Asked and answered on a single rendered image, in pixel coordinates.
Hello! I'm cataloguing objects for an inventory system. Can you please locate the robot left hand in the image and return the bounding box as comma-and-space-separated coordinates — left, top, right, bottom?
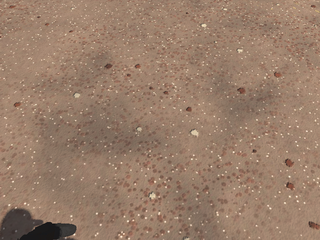
17, 222, 77, 240

